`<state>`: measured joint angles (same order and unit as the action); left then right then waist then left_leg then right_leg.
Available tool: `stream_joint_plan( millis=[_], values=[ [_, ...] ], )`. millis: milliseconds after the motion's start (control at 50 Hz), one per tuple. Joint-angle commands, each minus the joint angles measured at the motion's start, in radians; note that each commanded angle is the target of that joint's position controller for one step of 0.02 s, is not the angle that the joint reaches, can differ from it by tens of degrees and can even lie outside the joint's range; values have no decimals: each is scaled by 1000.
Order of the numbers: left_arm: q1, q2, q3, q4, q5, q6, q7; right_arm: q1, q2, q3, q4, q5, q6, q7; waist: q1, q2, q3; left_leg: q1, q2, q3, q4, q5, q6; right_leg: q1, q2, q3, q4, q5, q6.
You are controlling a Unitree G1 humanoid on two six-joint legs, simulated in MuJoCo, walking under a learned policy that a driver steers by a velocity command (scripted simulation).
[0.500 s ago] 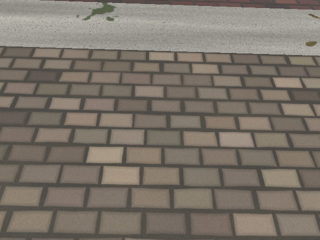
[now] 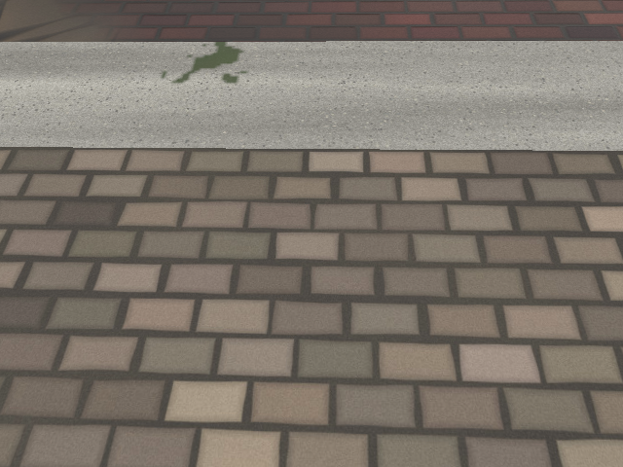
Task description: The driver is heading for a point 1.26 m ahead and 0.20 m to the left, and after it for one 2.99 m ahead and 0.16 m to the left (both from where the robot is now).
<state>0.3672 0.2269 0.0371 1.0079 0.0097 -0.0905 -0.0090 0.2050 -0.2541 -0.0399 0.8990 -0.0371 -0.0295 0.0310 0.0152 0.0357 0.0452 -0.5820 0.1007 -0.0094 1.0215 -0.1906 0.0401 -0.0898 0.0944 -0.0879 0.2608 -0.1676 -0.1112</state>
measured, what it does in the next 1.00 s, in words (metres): walks ahead: left foot, then right foot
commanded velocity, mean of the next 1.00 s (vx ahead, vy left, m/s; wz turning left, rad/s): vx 0.50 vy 0.00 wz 0.00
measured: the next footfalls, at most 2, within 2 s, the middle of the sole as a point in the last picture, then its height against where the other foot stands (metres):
left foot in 0.30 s outside the picture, level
right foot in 0.84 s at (368, 405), level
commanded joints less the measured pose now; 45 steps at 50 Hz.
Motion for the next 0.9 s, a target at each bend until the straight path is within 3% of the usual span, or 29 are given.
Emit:
stream_joint_plan(
  millis=[20,100,200,240,260,280,300,320,340,360,380,400,420,460,520,620,720,780,820,840,860,880,900],
  values=[
    [32,106,15,-27,-4,-14,3,-48,-40,-4,-59,3,0,5,-12,-75,40,-85,19,30,-92,106,-25,-6,-262,183,-161,251,-91],
    [99,106,9,2,0,-11,8,-181,-19,10,-99,11,-7,3,27,-85,51,-67,-11,71,-289,189,-25,57,-253,143,-145,353,-75],
    [151,116,9,38,15,-1,23,-270,-34,10,-138,11,-18,-2,42,-94,66,-66,-48,85,-416,122,22,216,-308,145,-79,497,-86],
    [116,129,13,38,18,1,29,-212,-46,3,-126,12,-27,-8,-1,-103,40,47,-87,100,-463,46,57,231,-313,123,10,703,-68],
    [100,139,16,39,19,2,29,-123,-62,-6,-98,11,-32,-15,-40,-110,-7,162,-121,110,-485,15,77,227,-306,112,113,831,-55],
    [81,141,16,37,15,6,27,35,-78,-19,-43,7,-41,-24,-108,-89,-87,350,-146,123,-551,53,101,186,-274,83,288,848,-37],
    [71,124,9,17,6,4,25,215,-133,-39,6,-14,-50,-37,-173,-50,-192,622,-27,-4,-560,27,146,0,-236,61,530,610,-19],
    [170,23,-11,-11,-31,3,13,315,-246,-70,18,-35,-48,-41,-142,165,-330,916,284,-486,-618,-73,276,-361,-62,-6,936,3,33],
    [148,104,15,5,-4,4,14,260,-211,-65,19,8,-35,-28,-126,91,-327,874,309,-682,-736,-72,298,-480,-23,134,1060,-333,18],
    [65,114,23,-22,3,5,12,138,-166,-53,5,26,-32,-26,-71,46,-151,723,274,-506,-753,-116,267,-539,-90,154,1064,-248,11],
    [13,97,19,-33,6,1,7,70,-95,-37,-6,26,-38,-20,-53,-5,-63,586,230,-392,-797,-67,240,-523,-128,147,1008,-177,12],
    [-4,75,19,-33,9,7,4,44,-61,-26,-1,23,-46,-21,-24,-3,-16,498,179,-301,-829,-17,201,-485,-158,140,947,-141,15],
    [9,61,17,-31,24,21,-1,41,-32,-17,15,26,-52,-24,4,20,2,430,138,-231,-851,43,172,-434,-175,136,898,-120,28],
    [15,36,14,-27,31,41,-13,92,-33,-16,44,24,-70,-25,18,24,-9,402,112,-164,-867,159,169,-402,-176,114,870,-91,46],
    [-92,39,16,-66,29,55,-20,152,-66,-22,74,28,-79,-26,14,17,21,421,92,-105,-903,207,172,-498,-200,85,784,1,73],
    [-300,25,4,-137,17,50,-23,237,-55,-13,104,28,-75,-29,-36,23,53,483,57,-40,-910,312,149,-541,-189,36,513,154,96],
    [-424,32,-2,-185,14,43,-19,320,-63,-13,141,17,-69,-41,-74,31,65,636,102,-37,-869,414,157,-542,-155,13,358,150,67],
    [-403,49,6,-193,14,30,-15,301,-77,-18,149,9,-63,-52,-42,34,54,704,130,-27,-782,598,145,-473,-125,8,295,45,25],
    [-218,74,24,-135,16,17,-2,270,-91,-22,149,9,-59,-52,39,32,-40,690,107,4,-565,821,118,-235,-61,-18,226,5,-15],
    [-45,107,40,-78,29,7,9,257,-84,-18,141,16,-58,-49,108,2,-135,580,66,38,-363,729,97,3,-87,13,191,42,-48],
    [118,203,66,-54,56,1,21,281,-25,-1,101,41,-60,-41,138,-129,-275,308,-12,88,-32,349,63,301,-347,329,174,-55,-125],
    [127,249,79,-47,44,13,12,370,11,-2,107,56,-58,-35,93,-274,-359,37,-186,51,253,-367,44,440,-538,750,47,-47,-244],
    [20,191,68,-60,10,22,6,267,-70,-25,101,31,-50,-40,65,-106,-226,-45,-113,-54,296,-283,61,322,-471,663,22,-131,-198]
  ],
)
